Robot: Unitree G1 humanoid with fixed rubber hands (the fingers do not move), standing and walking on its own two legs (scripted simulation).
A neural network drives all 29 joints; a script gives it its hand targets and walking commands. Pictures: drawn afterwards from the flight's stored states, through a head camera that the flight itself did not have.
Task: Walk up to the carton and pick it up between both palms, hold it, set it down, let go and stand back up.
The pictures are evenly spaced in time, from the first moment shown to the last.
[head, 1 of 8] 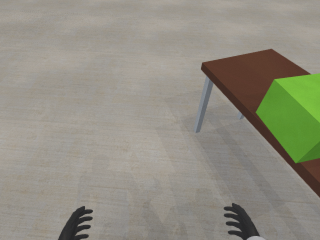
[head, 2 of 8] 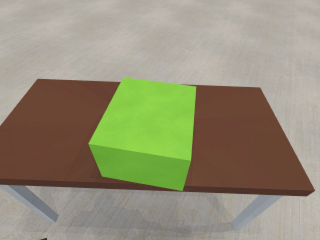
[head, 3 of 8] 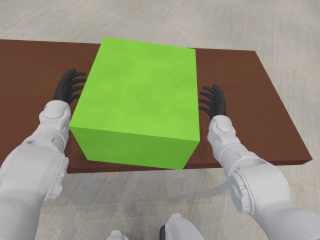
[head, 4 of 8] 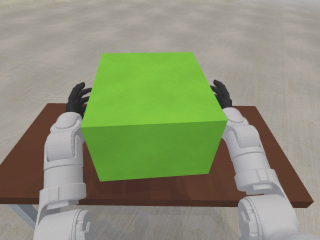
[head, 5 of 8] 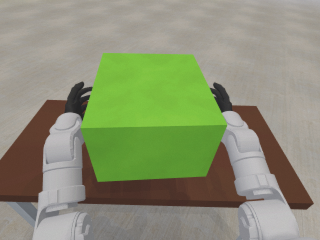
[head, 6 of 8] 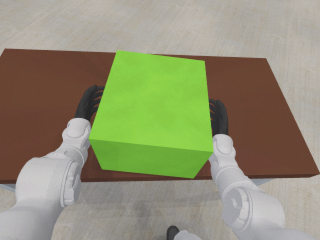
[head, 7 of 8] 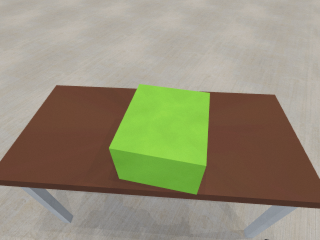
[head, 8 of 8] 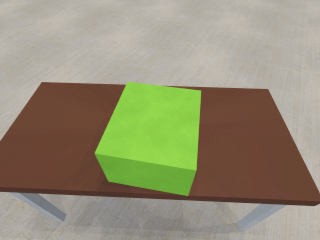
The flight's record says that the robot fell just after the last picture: no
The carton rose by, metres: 0.24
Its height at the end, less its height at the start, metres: +0.00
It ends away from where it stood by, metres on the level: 0.01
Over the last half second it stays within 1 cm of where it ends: yes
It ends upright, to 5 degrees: yes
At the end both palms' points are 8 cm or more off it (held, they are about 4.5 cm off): yes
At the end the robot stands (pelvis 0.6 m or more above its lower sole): yes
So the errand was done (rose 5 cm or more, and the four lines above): yes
